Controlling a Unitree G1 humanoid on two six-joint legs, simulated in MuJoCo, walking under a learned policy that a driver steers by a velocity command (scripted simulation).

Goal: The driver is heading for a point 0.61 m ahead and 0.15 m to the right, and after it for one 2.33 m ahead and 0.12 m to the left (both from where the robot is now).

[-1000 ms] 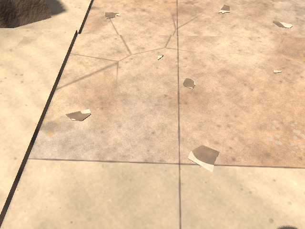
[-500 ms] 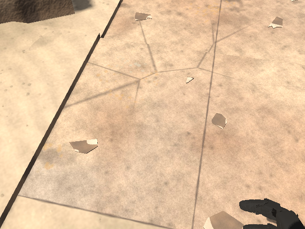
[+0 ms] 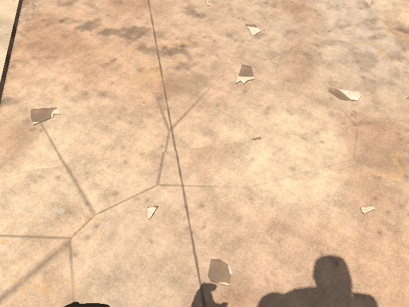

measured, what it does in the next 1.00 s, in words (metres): walks ahead: right foot, then left foot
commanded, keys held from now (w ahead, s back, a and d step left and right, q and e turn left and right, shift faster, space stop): w+e+shift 0.44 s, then w+q+shift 0.56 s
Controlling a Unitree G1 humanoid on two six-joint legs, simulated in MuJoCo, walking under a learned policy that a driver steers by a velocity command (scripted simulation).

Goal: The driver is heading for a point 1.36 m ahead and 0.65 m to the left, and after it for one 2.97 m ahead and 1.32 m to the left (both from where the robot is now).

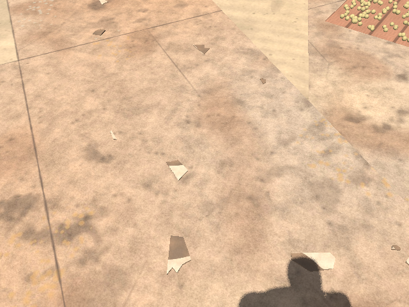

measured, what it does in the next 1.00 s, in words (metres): goes down, turning left: left foot 0.04 m lower, then right foot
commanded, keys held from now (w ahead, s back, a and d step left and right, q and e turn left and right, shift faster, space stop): w+q+shift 0.80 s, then q+shift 0.02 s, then shift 0.18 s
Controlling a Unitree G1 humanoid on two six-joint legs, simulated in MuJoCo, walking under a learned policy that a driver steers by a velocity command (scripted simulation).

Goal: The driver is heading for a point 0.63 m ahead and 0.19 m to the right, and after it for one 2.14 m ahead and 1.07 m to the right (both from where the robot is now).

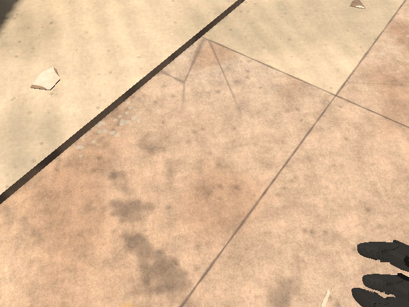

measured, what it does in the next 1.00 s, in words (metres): walks ahead, turning right: left foot, then right foot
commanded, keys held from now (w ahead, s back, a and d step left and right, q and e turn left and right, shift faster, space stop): shift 0.06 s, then e+shift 0.32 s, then w+e+shift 0.36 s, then e+shift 0.10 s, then q+shift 0.16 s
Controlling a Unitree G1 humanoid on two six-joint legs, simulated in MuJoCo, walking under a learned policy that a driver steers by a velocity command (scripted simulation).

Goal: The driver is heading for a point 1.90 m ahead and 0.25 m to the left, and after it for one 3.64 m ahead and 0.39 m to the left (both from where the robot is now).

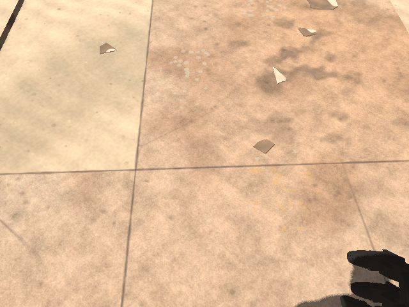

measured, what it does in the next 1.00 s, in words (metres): walks ahead, turning left: right foot, then left foot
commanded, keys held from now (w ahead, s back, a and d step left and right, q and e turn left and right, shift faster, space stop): q+shift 0.44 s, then shift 0.24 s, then e+shift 0.32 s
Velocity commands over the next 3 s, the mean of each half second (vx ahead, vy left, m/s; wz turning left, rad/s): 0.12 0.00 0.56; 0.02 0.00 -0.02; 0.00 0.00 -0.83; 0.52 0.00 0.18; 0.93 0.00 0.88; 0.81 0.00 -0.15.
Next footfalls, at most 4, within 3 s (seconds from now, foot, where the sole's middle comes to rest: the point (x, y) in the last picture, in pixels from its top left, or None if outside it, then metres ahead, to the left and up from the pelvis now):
0.46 right None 0.29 -0.09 -0.75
0.82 left None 0.12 0.11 -0.75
1.20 right None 0.25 -0.14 -0.75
1.68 left None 0.27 0.07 -0.75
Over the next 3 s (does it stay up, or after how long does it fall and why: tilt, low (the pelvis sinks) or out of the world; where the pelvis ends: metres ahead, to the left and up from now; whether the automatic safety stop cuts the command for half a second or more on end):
stays up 1.13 0.20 -0.01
